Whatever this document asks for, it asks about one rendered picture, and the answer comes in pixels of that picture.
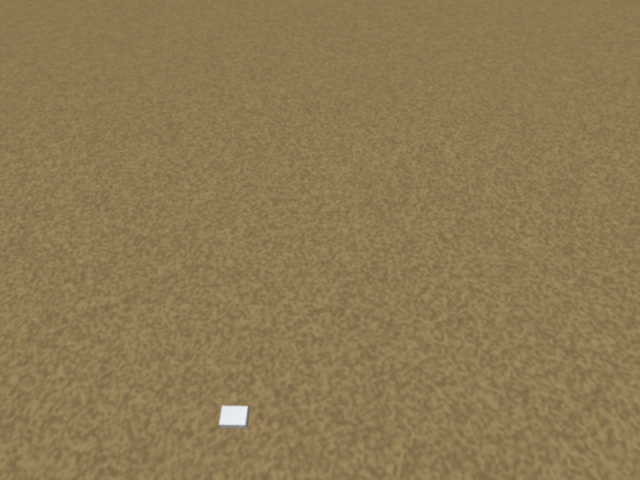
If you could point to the small box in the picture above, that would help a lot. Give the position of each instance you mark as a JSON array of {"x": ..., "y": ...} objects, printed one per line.
[{"x": 234, "y": 417}]

